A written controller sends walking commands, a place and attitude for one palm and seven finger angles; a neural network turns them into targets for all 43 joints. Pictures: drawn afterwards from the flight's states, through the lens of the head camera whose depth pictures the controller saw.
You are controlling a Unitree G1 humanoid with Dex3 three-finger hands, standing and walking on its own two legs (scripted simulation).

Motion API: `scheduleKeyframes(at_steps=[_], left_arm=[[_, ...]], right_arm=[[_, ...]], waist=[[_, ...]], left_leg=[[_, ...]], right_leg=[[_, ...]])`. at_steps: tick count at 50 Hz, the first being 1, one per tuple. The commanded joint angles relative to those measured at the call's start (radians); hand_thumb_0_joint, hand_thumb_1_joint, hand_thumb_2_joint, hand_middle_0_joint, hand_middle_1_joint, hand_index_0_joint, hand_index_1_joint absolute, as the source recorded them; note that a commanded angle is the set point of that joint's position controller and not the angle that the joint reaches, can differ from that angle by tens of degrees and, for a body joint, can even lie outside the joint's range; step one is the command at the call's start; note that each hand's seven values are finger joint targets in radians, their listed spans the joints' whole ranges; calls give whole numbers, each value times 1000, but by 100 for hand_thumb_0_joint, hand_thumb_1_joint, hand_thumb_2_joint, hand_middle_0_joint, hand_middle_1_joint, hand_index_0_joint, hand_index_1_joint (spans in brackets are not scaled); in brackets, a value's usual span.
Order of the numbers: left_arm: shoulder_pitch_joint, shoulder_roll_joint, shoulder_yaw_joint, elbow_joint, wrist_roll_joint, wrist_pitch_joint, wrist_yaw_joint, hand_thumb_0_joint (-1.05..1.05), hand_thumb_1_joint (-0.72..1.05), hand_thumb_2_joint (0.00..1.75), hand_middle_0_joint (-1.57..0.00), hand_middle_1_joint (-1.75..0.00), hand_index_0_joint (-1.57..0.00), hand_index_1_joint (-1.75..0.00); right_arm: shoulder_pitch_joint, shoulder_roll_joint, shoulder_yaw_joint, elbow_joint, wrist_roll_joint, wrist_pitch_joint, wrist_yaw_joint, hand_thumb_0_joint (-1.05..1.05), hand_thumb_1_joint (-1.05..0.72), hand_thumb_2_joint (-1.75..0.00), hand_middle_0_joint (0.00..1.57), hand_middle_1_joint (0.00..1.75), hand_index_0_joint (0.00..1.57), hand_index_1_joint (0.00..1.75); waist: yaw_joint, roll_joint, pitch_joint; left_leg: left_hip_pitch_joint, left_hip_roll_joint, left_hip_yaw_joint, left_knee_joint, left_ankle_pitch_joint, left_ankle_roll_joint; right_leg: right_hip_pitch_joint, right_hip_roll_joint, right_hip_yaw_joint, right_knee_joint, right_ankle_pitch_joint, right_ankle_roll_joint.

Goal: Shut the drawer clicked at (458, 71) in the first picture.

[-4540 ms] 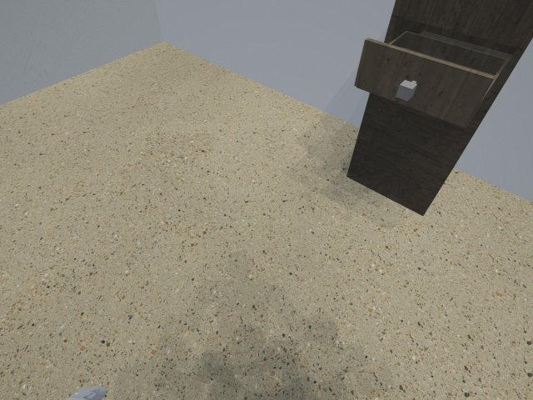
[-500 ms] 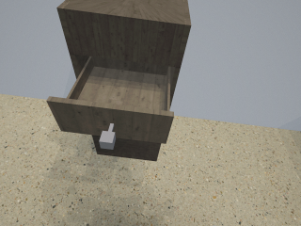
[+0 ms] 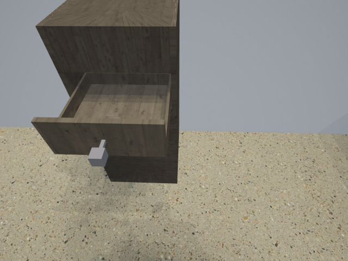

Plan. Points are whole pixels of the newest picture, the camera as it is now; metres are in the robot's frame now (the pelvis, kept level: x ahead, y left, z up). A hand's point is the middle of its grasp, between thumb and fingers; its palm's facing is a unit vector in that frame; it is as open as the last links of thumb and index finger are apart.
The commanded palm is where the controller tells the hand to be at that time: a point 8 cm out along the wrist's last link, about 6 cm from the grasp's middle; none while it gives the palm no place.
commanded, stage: come to a stop and stand still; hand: left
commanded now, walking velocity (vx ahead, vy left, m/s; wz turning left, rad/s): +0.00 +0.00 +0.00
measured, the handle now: (100, 151) +0.42 +0.25 -0.03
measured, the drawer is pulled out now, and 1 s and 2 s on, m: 0.25 0.25 0.25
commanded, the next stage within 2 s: look again from close up in 0.32 s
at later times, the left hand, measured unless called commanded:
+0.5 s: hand out of the picture -0.04 +0.15 -0.18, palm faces +0.05 -0.99 -0.17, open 7.3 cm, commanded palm none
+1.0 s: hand out of the picture -0.02 +0.20 -0.17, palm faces +0.04 -0.98 -0.20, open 7.3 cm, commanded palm none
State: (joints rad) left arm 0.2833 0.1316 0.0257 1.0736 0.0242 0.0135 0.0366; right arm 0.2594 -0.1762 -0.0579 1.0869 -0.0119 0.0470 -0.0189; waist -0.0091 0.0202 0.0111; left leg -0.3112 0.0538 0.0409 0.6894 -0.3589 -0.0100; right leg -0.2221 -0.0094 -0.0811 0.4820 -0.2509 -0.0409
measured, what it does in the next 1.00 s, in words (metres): steps on the spot: left foot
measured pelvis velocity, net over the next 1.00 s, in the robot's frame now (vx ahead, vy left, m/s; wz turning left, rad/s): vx -0.01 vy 0.03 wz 0.01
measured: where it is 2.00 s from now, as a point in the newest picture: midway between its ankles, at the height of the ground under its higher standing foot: outside the picture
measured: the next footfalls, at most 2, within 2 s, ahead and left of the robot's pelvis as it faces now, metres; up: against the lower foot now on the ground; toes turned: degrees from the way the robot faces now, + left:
left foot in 0.04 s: +0.02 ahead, +0.13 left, +0.00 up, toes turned +3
right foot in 1.66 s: +0.18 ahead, -0.06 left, +0.00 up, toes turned +9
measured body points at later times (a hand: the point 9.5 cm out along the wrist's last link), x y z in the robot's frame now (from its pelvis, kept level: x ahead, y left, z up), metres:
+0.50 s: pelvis -0.03 +0.00 +0.00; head -0.02 -0.01 +0.45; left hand -0.04 +0.20 -0.16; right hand -0.04 -0.21 -0.17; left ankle -0.02 +0.13 -0.74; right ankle +0.01 -0.09 -0.74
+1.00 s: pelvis -0.01 +0.03 +0.00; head -0.01 +0.03 +0.45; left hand -0.02 +0.25 -0.16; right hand -0.01 -0.18 -0.16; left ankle -0.02 +0.13 -0.74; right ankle +0.01 -0.09 -0.74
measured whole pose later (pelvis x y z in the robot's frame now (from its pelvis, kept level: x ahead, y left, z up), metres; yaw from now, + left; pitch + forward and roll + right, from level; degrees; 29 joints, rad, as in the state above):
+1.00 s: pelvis -0.01 +0.03 +0.00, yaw +0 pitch -1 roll +0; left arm 0.31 0.15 0.00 1.10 0.01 -0.02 0.03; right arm 0.30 -0.15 0.01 1.10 -0.01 -0.02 -0.02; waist 0.00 0.01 0.02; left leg -0.18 -0.02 0.05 0.44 -0.25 0.03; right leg -0.23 -0.05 -0.07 0.47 -0.22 0.01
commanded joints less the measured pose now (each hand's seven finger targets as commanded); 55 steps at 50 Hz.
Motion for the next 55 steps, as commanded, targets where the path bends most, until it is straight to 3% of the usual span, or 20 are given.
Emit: scheduleKeyframes(at_steps=[1,2,3,5,10,16,20,21,22,23,24,26,29,30,32,36,43,50,52,55], left_arm=[[30,122,15,-7,-19,-30,3,0,90,90,-20,-30,-20,-30],[35,108,11,0,-24,-30,2,0,90,90,-20,-30,-20,-30],[42,96,10,-2,-20,-26,2,0,90,90,-20,-30,-20,-30],[22,112,9,21,-24,-23,0,0,90,90,-20,-30,-20,-30],[22,110,7,39,-19,-18,-2,0,90,90,-20,-30,-20,-30],[35,101,11,38,-15,-21,-1,0,90,90,-20,-30,-20,-30],[55,89,12,36,-14,-23,0,0,90,90,-20,-30,-20,-30],[145,119,-2,57,4,-53,37,0,90,90,-20,-30,-20,-30],[99,167,3,9,-1,-61,26,0,90,90,-20,-30,-20,-30],[53,178,7,-17,-1,-67,19,0,90,90,-20,-30,-20,-30],[22,169,12,-35,0,-65,16,0,90,90,-20,-30,-20,-30],[12,133,10,-41,-4,-62,14,0,90,90,-20,-30,-20,-30],[43,100,0,-41,-7,-38,5,0,90,90,-20,-30,-20,-30],[65,92,-3,-37,-9,-37,2,0,90,90,-20,-30,-20,-30],[84,85,-9,-26,-9,-37,-3,0,90,90,-20,-30,-20,-30],[84,89,-14,-24,-11,-37,-4,0,90,90,-20,-30,-20,-30],[80,102,-17,-19,-11,-41,-3,0,90,90,-20,-30,-20,-30],[76,103,-17,3,-13,-44,-2,0,90,90,-20,-30,-20,-30],[82,100,-15,11,-10,-43,-3,0,90,90,-20,-30,-20,-30],[87,99,-9,9,-1,-38,-10,0,90,90,-20,-30,-20,-30]], right_arm=[[58,-15,25,7,0,-44,-15,0,-90,-90,20,30,20,30],[65,-31,29,19,-2,-54,-19,0,-90,-90,20,30,20,30],[49,-54,27,23,-1,-54,-21,0,-90,-90,20,30,20,30],[43,-42,32,44,0,-57,-24,0,-90,-90,20,30,20,30],[64,-21,34,54,-4,-43,-19,0,-90,-90,20,30,20,30],[124,-4,33,57,-7,-38,-16,0,-90,-90,20,30,20,30],[135,5,35,55,-8,-40,-16,0,-90,-90,20,30,20,30],[19,-50,34,-9,-5,-63,-1,0,-90,-90,20,30,20,30],[85,9,35,-46,-1,-48,2,0,-90,-90,20,30,20,30],[102,5,38,-41,-6,-42,10,0,-90,-90,20,30,20,30],[133,-1,34,-50,-6,-46,10,0,-90,-90,20,30,20,30],[184,2,41,-43,-6,-58,8,0,-90,-90,20,30,20,30],[151,-25,46,-59,-11,-72,3,0,-90,-90,20,30,20,30],[130,-34,47,-69,-11,-74,-1,0,-90,-90,20,30,20,30],[112,-50,47,-77,-8,-77,-4,0,-90,-90,20,30,20,30],[119,-60,51,-64,-8,-80,-5,0,-90,-90,20,30,20,30],[113,-62,56,-32,-5,-83,-3,0,-90,-90,20,30,20,30],[99,-61,61,-6,-2,-87,-7,0,-90,-90,20,30,20,30],[106,-59,63,6,-4,-84,-7,0,-90,-90,20,30,20,30],[102,-64,57,5,-9,-76,-3,0,-90,-90,20,30,20,30]], waist=[[4,-63,-17],[15,6,-24],[32,-3,-9],[27,85,-11],[21,-4,68],[4,-68,90],[5,-51,102],[55,-31,134],[-9,-33,21],[-12,-31,-13],[-31,-61,-8],[-45,-71,22],[-3,102,107],[13,106,112],[26,30,112],[23,3,102],[18,-27,72],[15,-15,44],[15,-10,43],[15,9,99]], left_leg=[[158,27,-34,-297,232,1],[179,72,-73,-318,360,15],[166,107,-85,-319,354,23],[124,91,-70,-327,335,20],[85,51,-42,-370,112,9],[93,30,-24,-346,90,10],[87,29,-22,-342,90,12],[-6,24,16,-127,63,-18],[30,7,-24,-60,-41,-4],[60,8,-14,-38,-17,0],[89,1,-5,-62,7,8],[132,0,-15,-167,76,17],[-32,53,-117,-325,32,41],[-81,64,-142,-367,-18,49],[-119,57,-152,-396,-61,54],[-78,49,-144,-406,-28,53],[1,42,-120,-390,88,51],[66,42,-93,-363,216,46],[64,36,-85,-358,117,48],[15,34,-98,-371,-77,60]], right_leg=[[3,-175,157,-109,254,-45],[13,-127,125,-92,253,-12],[14,-105,113,-109,180,7],[73,-105,92,-110,193,19],[26,-107,130,-201,-24,17],[-39,-112,150,-248,-149,16],[-59,-112,150,-250,-154,15],[-19,-169,205,-203,243,60],[-39,-243,269,-245,-14,-19],[-63,-240,265,-261,-148,-63],[-118,-212,222,-246,-228,-69],[-172,-173,177,-199,-222,-60],[-100,-82,94,-79,-165,-11],[-46,-69,79,-59,-114,-3],[15,-70,76,-54,-66,2],[24,-81,78,-65,-27,5],[30,-97,82,-80,32,10],[44,-106,87,-82,107,13],[49,-102,84,-76,16,7],[-2,-92,81,-59,-141,-5]])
